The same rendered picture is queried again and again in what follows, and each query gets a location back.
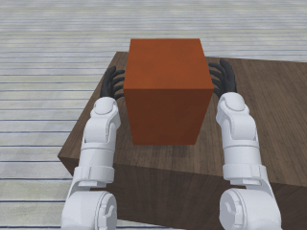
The left robot forearm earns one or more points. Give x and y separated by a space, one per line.
97 151

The pedestal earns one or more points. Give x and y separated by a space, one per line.
180 186

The robot right hand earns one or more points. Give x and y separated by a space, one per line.
226 82

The robot left upper arm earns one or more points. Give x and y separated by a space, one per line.
89 210

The robot right upper arm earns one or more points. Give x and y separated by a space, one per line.
245 209

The right robot forearm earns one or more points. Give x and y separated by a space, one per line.
242 159

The carton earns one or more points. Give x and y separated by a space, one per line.
167 90

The robot left hand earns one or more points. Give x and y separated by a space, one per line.
107 89

